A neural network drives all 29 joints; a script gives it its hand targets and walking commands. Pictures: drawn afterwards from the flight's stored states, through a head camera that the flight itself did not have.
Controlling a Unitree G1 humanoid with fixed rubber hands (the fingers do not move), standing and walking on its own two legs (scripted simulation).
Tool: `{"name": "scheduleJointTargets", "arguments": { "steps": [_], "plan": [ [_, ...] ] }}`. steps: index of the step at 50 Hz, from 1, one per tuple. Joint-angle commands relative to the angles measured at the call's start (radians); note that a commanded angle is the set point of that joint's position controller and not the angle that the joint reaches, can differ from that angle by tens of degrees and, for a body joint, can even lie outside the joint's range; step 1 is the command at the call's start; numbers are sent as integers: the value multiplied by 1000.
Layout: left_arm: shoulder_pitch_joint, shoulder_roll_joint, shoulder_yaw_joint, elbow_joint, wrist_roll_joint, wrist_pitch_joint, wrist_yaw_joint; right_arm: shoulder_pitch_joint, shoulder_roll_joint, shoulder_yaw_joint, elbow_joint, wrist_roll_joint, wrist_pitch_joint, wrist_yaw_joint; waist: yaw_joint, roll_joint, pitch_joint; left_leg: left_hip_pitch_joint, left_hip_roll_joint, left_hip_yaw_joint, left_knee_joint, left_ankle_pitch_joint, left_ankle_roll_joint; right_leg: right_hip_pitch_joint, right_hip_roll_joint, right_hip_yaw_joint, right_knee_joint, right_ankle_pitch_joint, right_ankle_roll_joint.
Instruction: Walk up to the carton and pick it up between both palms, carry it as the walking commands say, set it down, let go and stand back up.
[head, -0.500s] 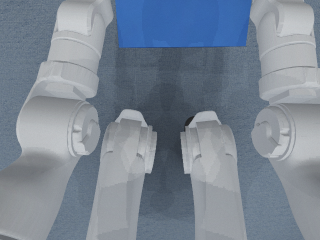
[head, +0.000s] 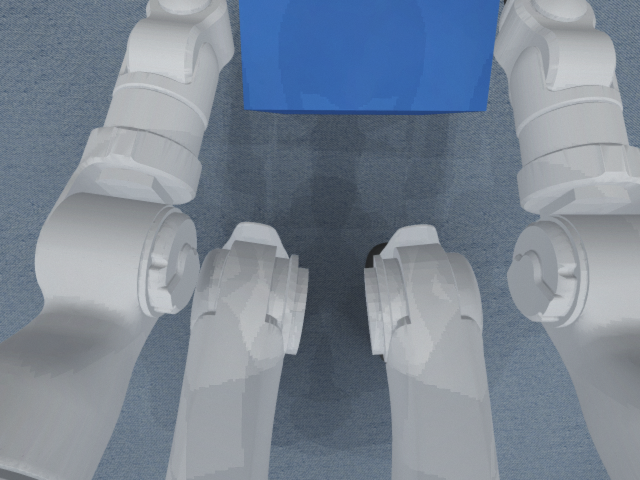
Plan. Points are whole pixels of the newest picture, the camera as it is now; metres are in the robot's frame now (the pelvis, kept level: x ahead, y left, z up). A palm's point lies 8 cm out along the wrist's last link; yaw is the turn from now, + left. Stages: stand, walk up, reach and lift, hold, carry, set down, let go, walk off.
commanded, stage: set down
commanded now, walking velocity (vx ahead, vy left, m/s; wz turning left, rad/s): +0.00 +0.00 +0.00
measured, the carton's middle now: out of the picture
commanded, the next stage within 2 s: none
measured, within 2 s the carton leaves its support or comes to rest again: rests again in 0.28 s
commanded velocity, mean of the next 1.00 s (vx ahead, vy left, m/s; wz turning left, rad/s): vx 0.00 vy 0.00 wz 0.00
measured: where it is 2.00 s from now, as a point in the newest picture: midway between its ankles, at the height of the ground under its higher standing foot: (324, 323)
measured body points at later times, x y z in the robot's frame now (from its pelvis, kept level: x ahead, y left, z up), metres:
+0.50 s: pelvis +0.01 +0.00 -0.01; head +0.37 +0.00 +0.24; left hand +0.56 +0.12 -0.19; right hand +0.55 -0.17 -0.18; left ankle +0.12 +0.11 -0.34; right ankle +0.12 -0.11 -0.34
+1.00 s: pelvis +0.01 +0.00 -0.02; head +0.37 -0.01 +0.24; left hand +0.56 +0.11 -0.19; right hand +0.55 -0.18 -0.19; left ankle +0.12 +0.11 -0.34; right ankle +0.12 -0.11 -0.34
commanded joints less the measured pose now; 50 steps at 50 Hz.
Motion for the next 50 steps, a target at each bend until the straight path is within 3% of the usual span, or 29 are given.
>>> {"name": "scheduleJointTargets", "arguments": {
  "steps": [1,3,4,7,9,10,11,14,15,16,19,20,22,24,26,27,28,30,33,34,35,36,37,38,43,44,47,48,50],
  "plan": [
    [-681,-925,-262,-261,-70,-70,-298,-607,1037,342,-194,87,-29,311,18,-24,-1623,458,-18,100,-152,373,50,627,6,-54,-186,466,-35],
    [-722,-916,-293,-307,-90,-86,-294,-598,1036,331,-190,81,-30,311,-21,-20,-1638,507,-14,73,-149,406,50,592,3,-68,-166,476,-33],
    [-751,-906,-325,-365,-104,-96,-289,-601,1057,358,-215,95,-36,310,-7,-26,-1690,528,-13,73,-138,453,45,639,1,-58,-165,532,-34],
    [-796,-880,-385,-432,-138,-114,-272,-610,1005,364,-230,114,-50,292,-40,18,-1776,612,0,59,-119,517,36,644,-3,-57,-141,570,-43],
    [-790,-873,-370,-377,-128,-111,-259,-662,940,360,-242,118,-62,280,-29,48,-1704,623,-1,62,-121,472,36,579,-3,-60,-149,500,-44],
    [-771,-861,-367,-338,-121,-108,-257,-672,928,367,-219,105,-57,276,-25,7,-1668,610,-1,50,-129,447,40,575,-7,-69,-146,462,-37],
    [-746,-893,-355,-338,-117,-107,-258,-689,935,367,-262,113,-61,275,-32,23,-1673,617,-2,57,-115,456,42,583,-9,-58,-150,468,-39],
    [-720,-875,-342,-296,-117,-109,-262,-682,957,378,-238,115,-63,279,2,-8,-1620,565,-7,56,-126,446,49,588,-11,-58,-141,477,-33],
    [-733,-878,-339,-307,-124,-113,-264,-666,957,368,-226,111,-66,280,-25,-13,-1612,530,-2,57,-122,437,47,607,-9,-64,-143,487,-36],
    [-710,-874,-322,-262,-102,-111,-268,-665,953,359,-211,105,-65,284,-6,5,-1576,522,-3,67,-128,416,46,581,-8,-53,-142,464,-40],
    [-668,-872,-278,-208,-73,-111,-280,-666,975,360,-184,105,-62,297,17,-29,-1516,479,-1,66,-124,413,62,594,-11,-48,-149,468,-38],
    [-680,-897,-277,-217,-88,-111,-285,-650,971,355,-189,100,-65,300,-6,-33,-1499,447,-4,57,-117,393,64,556,-7,-53,-138,459,-40],
    [-704,-879,-288,-263,-81,-120,-286,-640,993,353,-173,119,-68,309,29,-5,-1538,477,-9,63,-116,426,62,552,-8,-54,-129,484,-39],
    [-666,-880,-301,-215,-88,-116,-291,-620,983,352,-160,100,-69,304,-12,-38,-1496,481,-3,53,-111,428,59,548,-4,-63,-135,476,-39],
    [-647,-894,-285,-206,-75,-117,-297,-612,975,327,-144,85,-71,310,-15,-6,-1436,455,-4,47,-116,411,65,487,-5,-63,-124,445,-44],
    [-665,-883,-275,-191,-69,-113,-300,-612,978,327,-115,81,-68,310,7,-18,-1392,426,-5,53,-114,393,64,487,-9,-49,-139,436,-48],
    [-632,-894,-277,-189,-61,-111,-303,-597,978,316,-108,79,-69,311,-12,-1,-1389,435,-1,52,-116,396,60,503,-7,-59,-129,443,-42],
    [-624,-885,-282,-203,-57,-114,-304,-598,994,327,-107,85,-73,317,9,7,-1385,445,1,37,-102,428,66,472,-6,-48,-117,457,-47],
    [-586,-882,-271,-153,-53,-107,-311,-612,985,325,-109,77,-67,326,-6,-19,-1318,416,6,45,-109,388,62,464,-11,-49,-123,419,-41],
    [-604,-875,-270,-167,-45,-106,-312,-581,984,323,-92,75,-65,332,17,-12,-1308,408,6,46,-102,383,63,448,-11,-40,-118,411,-45],
    [-608,-873,-268,-160,-48,-107,-314,-586,997,327,-95,86,-67,334,16,-26,-1291,404,-2,40,-112,374,69,440,-7,-53,-121,406,-46],
    [-577,-902,-270,-165,-61,-106,-313,-580,973,319,-95,85,-73,336,1,-4,-1287,404,1,38,-97,375,66,395,-7,-49,-108,390,-54],
    [-604,-870,-263,-178,-61,-113,-314,-575,974,316,-60,80,-67,337,11,-15,-1298,411,-1,42,-95,379,67,416,-15,-49,-112,395,-54],
    [-609,-874,-268,-175,-63,-108,-318,-582,979,309,-64,79,-68,336,-12,-27,-1284,399,4,31,-102,373,69,428,-13,-53,-116,400,-52],
    [-589,-847,-224,-163,-44,-112,-326,-565,957,309,-57,81,-73,329,18,-35,-1227,330,10,49,-89,352,71,439,-14,-38,-122,395,-54],
    [-569,-859,-230,-162,-37,-114,-324,-562,945,301,-69,75,-79,331,24,-8,-1222,329,1,58,-84,345,66,424,-11,-31,-114,393,-52],
    [-560,-826,-213,-148,-32,-112,-328,-537,945,287,-39,65,-72,331,17,-42,-1198,317,13,49,-85,347,75,443,-14,-26,-124,410,-54],
    [-548,-832,-223,-148,-30,-115,-330,-533,936,292,-64,60,-81,329,8,-21,-1207,299,13,56,-75,350,71,450,-11,-16,-112,427,-52],
    [-512,-807,-213,-125,-22,-121,-324,-558,930,305,-94,79,-89,328,30,-36,-1225,336,12,48,-79,389,72,444,-15,-22,-114,444,-45]
  ]
}}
